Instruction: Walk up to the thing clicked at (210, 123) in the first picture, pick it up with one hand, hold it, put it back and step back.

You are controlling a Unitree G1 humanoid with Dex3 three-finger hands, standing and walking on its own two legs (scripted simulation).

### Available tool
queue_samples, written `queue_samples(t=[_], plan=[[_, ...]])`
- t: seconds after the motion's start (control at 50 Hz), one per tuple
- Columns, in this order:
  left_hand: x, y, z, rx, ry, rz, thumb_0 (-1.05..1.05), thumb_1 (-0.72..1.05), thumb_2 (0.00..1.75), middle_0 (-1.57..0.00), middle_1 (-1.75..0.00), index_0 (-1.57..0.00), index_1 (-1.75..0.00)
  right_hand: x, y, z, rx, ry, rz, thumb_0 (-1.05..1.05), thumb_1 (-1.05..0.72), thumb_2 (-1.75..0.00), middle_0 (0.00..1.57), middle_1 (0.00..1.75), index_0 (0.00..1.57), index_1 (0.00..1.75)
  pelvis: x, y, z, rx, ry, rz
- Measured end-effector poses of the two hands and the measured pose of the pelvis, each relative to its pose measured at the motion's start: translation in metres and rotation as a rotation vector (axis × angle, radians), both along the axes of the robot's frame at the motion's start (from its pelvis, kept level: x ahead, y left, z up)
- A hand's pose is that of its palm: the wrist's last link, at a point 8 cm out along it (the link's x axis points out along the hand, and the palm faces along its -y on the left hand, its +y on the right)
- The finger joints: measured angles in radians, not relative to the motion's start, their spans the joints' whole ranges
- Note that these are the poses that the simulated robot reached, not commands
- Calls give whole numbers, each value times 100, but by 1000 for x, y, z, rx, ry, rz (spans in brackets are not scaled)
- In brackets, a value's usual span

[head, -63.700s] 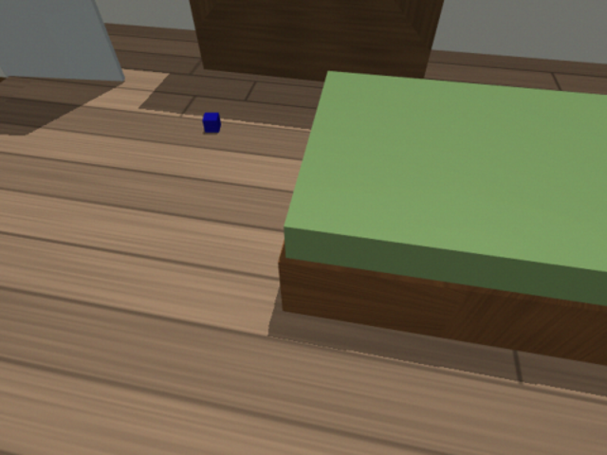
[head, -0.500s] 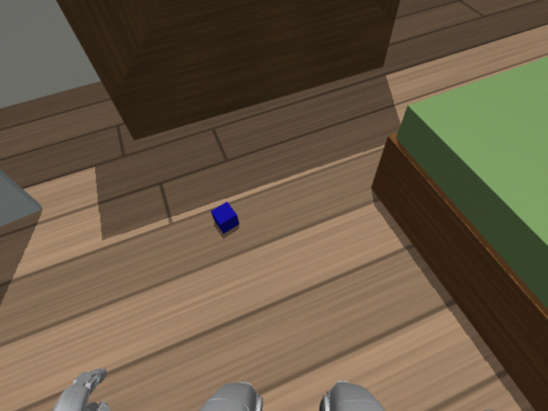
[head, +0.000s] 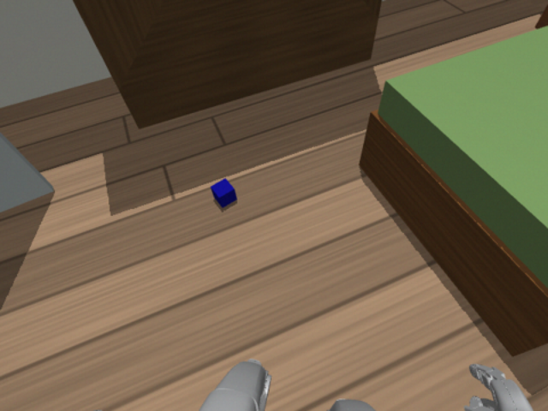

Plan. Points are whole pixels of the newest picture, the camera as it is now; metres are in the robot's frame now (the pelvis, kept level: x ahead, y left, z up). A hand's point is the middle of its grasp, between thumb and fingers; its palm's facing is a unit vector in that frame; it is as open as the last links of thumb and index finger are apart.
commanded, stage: step back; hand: left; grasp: from above
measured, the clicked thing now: (223, 193) +0.99 +0.33 -0.72
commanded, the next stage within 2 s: stand in 1.06 s
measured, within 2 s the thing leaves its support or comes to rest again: neither
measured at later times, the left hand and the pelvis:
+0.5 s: hand out of the picture -0.04 +0.28 -0.14, palm faces +0.10 -0.91 -0.39, open 7.4 cm; pelvis -0.06 +0.00 +0.00, yaw +4 degrees
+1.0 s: hand out of the picture +0.07 +0.30 -0.14, palm faces +0.04 -0.92 -0.39, open 7.4 cm; pelvis -0.01 +0.03 +0.01, yaw +2 degrees
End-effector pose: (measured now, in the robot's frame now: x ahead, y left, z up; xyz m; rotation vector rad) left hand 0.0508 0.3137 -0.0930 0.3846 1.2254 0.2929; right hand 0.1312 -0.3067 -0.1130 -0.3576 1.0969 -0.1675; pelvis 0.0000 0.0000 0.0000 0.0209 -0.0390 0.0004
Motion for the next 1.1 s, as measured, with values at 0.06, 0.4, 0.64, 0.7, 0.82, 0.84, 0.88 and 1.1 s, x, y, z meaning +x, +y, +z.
queue_samples(t=[0.06,0.4,0.64,0.7,0.82,0.84,0.88,1.1], plan=[[-21,3,6,20,-17,15,0,90,90,-21,-30,-20,-30,-29,-2,-3,-4,40,17,0,-90,-90,20,30,20,30,-17,0,1,5,2,24],[-99,22,-7,-30,-1,79,0,90,90,-20,-30,-20,-30,-118,17,-1,19,112,24,1,-90,-90,20,30,20,30,-62,5,2,-6,-14,65],[-90,13,-10,-69,-33,91,0,90,90,-20,-30,-20,-30,-87,18,3,-8,91,55,1,-90,-90,20,30,20,30,-53,18,4,-25,-4,89],[-78,23,-16,-73,-24,81,0,90,90,-20,-30,-20,-30,-84,25,4,-25,87,39,1,-90,-90,20,30,20,30,-46,26,1,-4,-3,76],[-42,29,-16,-65,-24,46,0,90,90,-20,-30,-20,-30,-74,36,4,2,86,8,1,-90,-90,20,30,20,30,-30,27,4,-18,2,51],[-36,29,-14,-63,-31,42,0,90,90,-20,-30,-20,-30,-71,38,3,8,88,2,1,-90,-90,20,30,20,30,-27,27,4,-28,0,52],[-24,29,-11,-61,-44,28,0,90,90,-20,-30,-20,-30,-63,41,2,19,84,-9,1,-90,-90,20,30,20,30,-22,27,5,-32,5,49],[33,33,-1,-61,-116,-14,0,90,90,-20,-30,-20,-30,-33,55,6,36,44,-21,1,-90,-90,20,30,20,30,-11,38,11,-21,4,39]])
